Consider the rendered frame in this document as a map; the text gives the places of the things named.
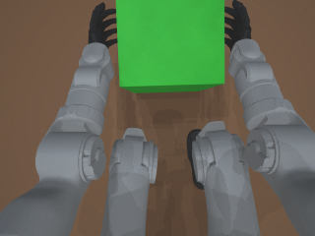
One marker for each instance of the robot right thigh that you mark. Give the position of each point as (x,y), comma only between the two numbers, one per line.
(229,196)

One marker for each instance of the left robot upper arm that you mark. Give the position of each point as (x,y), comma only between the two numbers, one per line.
(66,163)

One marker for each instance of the robot left forearm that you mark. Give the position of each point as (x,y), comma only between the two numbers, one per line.
(87,96)

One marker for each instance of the robot thigh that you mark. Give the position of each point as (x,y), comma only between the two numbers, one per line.
(229,196)
(125,211)

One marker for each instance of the robot right hand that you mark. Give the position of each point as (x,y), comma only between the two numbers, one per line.
(240,24)

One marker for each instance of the robot right forearm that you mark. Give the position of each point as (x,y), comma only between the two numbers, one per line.
(258,90)

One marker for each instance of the right robot upper arm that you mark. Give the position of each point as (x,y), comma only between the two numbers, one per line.
(285,156)

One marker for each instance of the robot left hand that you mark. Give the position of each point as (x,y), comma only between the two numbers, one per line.
(97,26)

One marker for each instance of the carton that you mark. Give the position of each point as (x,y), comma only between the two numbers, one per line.
(170,45)

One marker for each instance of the robot left thigh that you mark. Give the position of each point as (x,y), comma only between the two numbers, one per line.
(125,211)

